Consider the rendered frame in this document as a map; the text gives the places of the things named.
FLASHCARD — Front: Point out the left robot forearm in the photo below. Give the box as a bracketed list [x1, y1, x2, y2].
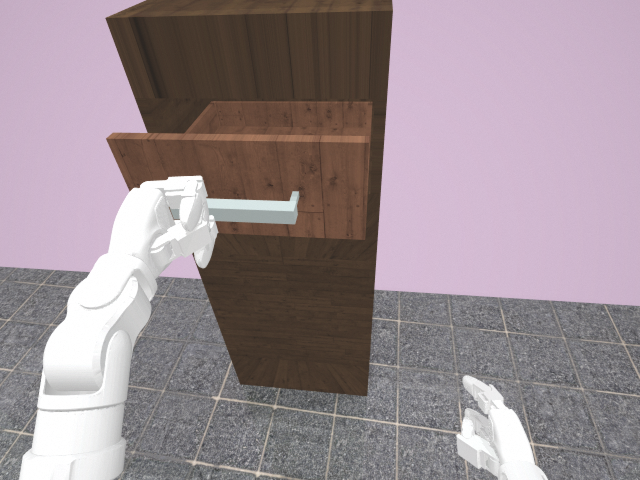
[19, 253, 158, 480]

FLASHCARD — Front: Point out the robot left hand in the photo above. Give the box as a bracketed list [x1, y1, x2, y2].
[108, 176, 218, 279]

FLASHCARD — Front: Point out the handle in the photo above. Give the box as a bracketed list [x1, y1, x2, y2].
[170, 191, 299, 224]

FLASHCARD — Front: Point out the robot right hand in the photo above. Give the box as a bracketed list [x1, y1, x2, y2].
[456, 375, 535, 478]

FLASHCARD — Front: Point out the cabinet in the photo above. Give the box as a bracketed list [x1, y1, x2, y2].
[105, 0, 393, 396]

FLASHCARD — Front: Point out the drawer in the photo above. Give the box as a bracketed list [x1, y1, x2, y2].
[106, 101, 372, 240]

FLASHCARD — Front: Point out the right robot forearm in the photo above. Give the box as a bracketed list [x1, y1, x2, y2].
[498, 460, 548, 480]

